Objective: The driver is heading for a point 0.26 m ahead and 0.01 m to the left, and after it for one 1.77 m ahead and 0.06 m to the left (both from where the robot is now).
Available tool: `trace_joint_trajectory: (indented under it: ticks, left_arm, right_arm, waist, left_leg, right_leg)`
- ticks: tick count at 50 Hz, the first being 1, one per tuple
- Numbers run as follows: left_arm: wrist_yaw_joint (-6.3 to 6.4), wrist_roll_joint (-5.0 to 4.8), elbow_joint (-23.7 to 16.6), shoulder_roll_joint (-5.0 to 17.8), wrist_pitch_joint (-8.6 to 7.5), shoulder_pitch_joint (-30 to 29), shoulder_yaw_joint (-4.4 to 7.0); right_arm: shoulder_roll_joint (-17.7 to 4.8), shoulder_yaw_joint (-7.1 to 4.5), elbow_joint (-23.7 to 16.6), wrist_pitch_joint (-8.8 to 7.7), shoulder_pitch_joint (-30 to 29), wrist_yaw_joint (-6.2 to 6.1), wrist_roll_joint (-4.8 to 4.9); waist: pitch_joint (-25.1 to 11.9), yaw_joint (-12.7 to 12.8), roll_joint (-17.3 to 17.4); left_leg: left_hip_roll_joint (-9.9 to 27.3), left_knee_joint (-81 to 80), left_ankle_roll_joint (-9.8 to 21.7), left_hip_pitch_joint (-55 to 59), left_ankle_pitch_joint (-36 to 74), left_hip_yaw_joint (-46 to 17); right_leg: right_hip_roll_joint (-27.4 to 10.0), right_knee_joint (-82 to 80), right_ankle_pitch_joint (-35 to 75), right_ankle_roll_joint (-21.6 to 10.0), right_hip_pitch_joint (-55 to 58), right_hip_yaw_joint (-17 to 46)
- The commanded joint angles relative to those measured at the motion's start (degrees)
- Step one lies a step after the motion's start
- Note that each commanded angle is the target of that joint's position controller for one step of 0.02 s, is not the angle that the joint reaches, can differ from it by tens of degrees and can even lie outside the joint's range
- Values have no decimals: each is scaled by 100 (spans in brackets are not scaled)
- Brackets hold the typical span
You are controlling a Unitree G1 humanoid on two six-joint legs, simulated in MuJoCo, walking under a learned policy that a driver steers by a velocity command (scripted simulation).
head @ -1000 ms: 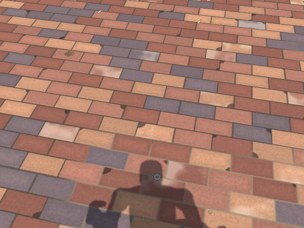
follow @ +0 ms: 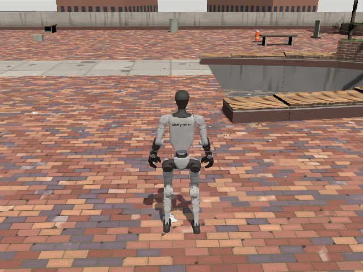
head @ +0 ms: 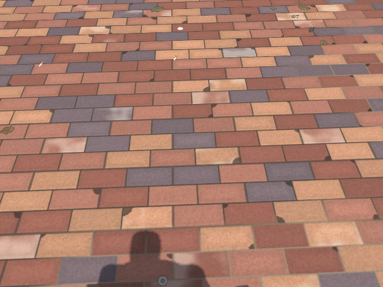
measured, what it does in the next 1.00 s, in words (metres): steps on the spot: right foot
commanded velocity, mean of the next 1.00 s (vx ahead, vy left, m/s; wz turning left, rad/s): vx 0.09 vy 0.00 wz -0.01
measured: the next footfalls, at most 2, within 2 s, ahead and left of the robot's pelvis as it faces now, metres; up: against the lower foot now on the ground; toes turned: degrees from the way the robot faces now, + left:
right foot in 0.50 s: +0.16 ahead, -0.11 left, +0.00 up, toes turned +1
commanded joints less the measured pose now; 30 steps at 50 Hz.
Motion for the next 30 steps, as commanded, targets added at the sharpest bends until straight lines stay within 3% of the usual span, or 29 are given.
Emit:
trace_joint_trajectory:
  ticks: [1,3,5,6,8,9,10,11,12,13,14,16,17,19,21,23,24,25,26,27,28,30]
  left_arm:
    - [60,-27,-208,674,-95,45,149]
    - [92,-69,-188,886,-100,218,205]
    - [92,-102,-126,1013,-191,514,227]
    - [90,-132,-91,1069,-243,527,241]
    - [78,-190,-117,969,-301,288,204]
    - [71,-186,-188,830,-292,-20,150]
    - [85,-144,-256,595,-304,-213,84]
    - [139,-89,-426,316,-356,-288,27]
    - [209,-107,-545,547,-411,-304,87]
    - [228,-176,-494,765,-419,-247,166]
    - [207,-183,-340,732,-397,4,175]
    - [164,-144,-200,545,-349,39,150]
    - [137,-153,-172,416,-332,-61,118]
    - [77,-172,-85,148,-313,-125,27]
    - [60,-195,-8,271,-274,-127,58]
    - [61,-168,80,339,-233,-66,81]
    - [77,-102,95,457,-215,-81,112]
    - [128,-48,87,752,-196,-33,182]
    - [171,-43,64,1134,-162,-19,258]
    - [149,-53,132,876,-141,-208,186]
    - [92,-97,93,680,-145,-463,153]
    - [32,-79,192,630,-199,-520,140]
  right_arm:
    - [-592,-155,-184,-14,-2,-66,27]
    - [-617,-182,-174,-46,-34,-96,96]
    - [-485,-177,-225,-200,-105,-71,163]
    - [-467,-188,-228,-289,-77,-41,200]
    - [-459,-211,-124,-445,189,38,250]
    - [-432,-215,17,-485,470,58,244]
    - [-614,-268,180,-496,798,59,174]
    - [-1175,-410,304,-490,1121,65,130]
    - [-1439,-446,284,-471,1310,115,37]
    - [-1138,-345,251,-482,1200,95,-19]
    - [-999,-300,230,-478,1077,68,15]
    - [-902,-264,183,-397,749,-7,109]
    - [-778,-216,203,-330,625,-61,113]
    - [-780,-192,296,-203,591,-135,75]
    - [-954,-232,395,-115,690,-163,81]
    - [-950,-221,445,-91,525,-152,181]
    - [-896,-204,521,-113,615,-126,211]
    - [-781,-164,584,-169,739,-90,122]
    - [-677,-137,614,-229,1003,-50,-32]
    - [-458,-81,711,-215,1208,-55,-10]
    - [-580,-88,727,-173,1001,-73,19]
    - [-738,-130,754,-67,785,-131,62]
  waist:
    - [-172,-12,-383]
    - [267,83,-603]
    - [489,165,-1057]
    - [572,135,-1217]
    - [597,-86,-1200]
    - [580,-297,-1045]
    - [413,-404,-627]
    - [177,-312,736]
    - [59,-405,1568]
    - [137,-334,1166]
    - [28,-201,812]
    - [-138,-86,476]
    - [-143,-64,504]
    - [-277,-61,679]
    - [-415,-80,737]
    - [-376,75,665]
    - [-330,121,545]
    - [-432,112,280]
    - [-625,-97,-254]
    - [-742,-220,-592]
    - [-471,-121,-479]
    - [-281,-28,-400]
  left_leg:
    - [-58,-248,122,103,-500,106]
    - [-232,127,192,-496,-1553,290]
    - [-319,829,238,-911,-1306,465]
    - [-248,1078,320,-972,-1072,407]
    - [-117,667,559,-470,-987,284]
    - [-129,-39,635,168,-716,242]
    - [100,-447,656,715,-156,-201]
    - [816,-1022,952,1049,-20,-1454]
    - [1769,-1589,1613,1346,905,-2983]
    - [2056,-1504,1870,1472,1893,-3126]
    - [1948,-1273,1800,1564,2750,-2610]
    - [1608,-1172,1445,1607,3568,-1667]
    - [1324,-1212,1269,1400,3728,-1204]
    - [916,-1115,1098,1075,4158,-556]
    - [911,-1060,1135,940,4352,-457]
    - [919,-984,1056,664,3775,-470]
    - [822,-973,885,508,3176,-489]
    - [662,-877,623,246,2470,-425]
    - [279,-749,350,-47,1195,-187]
    - [161,-852,170,3,382,-61]
    - [93,-865,84,6,298,6]
    - [56,-740,27,-49,706,37]
  right_leg:
    - [-194,-730,-560,-285,-299,280]
    - [-399,-1065,-2331,-584,-591,708]
    - [-1008,-1643,-3119,-981,-559,1678]
    - [-1288,-1807,-3164,-1163,-574,2096]
    - [-1297,-1713,-2732,-1148,-857,2028]
    - [-998,-1406,-2013,-919,-1106,1564]
    - [-616,-613,-897,-617,-1264,981]
    - [207,821,-403,-129,-1608,-189]
    - [309,1714,-1285,98,-2169,-234]
    - [79,2573,-1860,147,-2550,64]
    - [-46,3037,-1786,156,-2561,96]
    - [-344,2615,-1161,136,-2412,16]
    - [-368,2066,-853,164,-2025,-91]
    - [-190,1079,-234,204,-1121,-381]
    - [-6,464,324,194,-503,-554]
    - [51,-436,1209,48,144,-600]
    - [16,-924,1796,-81,511,-494]
    - [-357,-930,2795,-237,1096,-77]
    - [-791,-478,3925,-516,1550,288]
    - [-912,-284,3749,-865,1457,365]
    - [-740,-286,3255,-864,1181,318]
    - [-543,-263,3285,-732,989,216]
